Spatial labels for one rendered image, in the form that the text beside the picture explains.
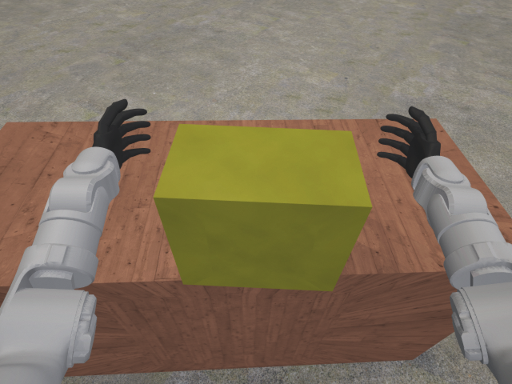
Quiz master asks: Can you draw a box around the left robot upper arm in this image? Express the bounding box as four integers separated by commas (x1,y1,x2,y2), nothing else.
0,287,97,384

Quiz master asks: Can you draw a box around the right robot hand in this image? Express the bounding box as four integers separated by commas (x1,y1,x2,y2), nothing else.
377,106,441,178

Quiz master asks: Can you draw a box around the pedestal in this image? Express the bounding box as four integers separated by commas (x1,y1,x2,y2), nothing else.
0,118,512,377

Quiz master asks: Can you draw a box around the right robot upper arm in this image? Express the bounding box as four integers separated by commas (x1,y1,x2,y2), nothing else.
450,282,512,384

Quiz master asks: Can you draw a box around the carton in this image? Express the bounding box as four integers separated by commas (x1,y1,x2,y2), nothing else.
153,124,372,291

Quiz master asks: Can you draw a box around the robot left forearm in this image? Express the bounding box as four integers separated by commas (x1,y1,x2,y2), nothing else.
0,147,121,326

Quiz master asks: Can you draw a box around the left robot hand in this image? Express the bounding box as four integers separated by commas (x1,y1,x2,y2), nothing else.
92,99,151,169

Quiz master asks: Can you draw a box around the robot right forearm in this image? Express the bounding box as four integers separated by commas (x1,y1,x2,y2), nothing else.
411,156,512,289

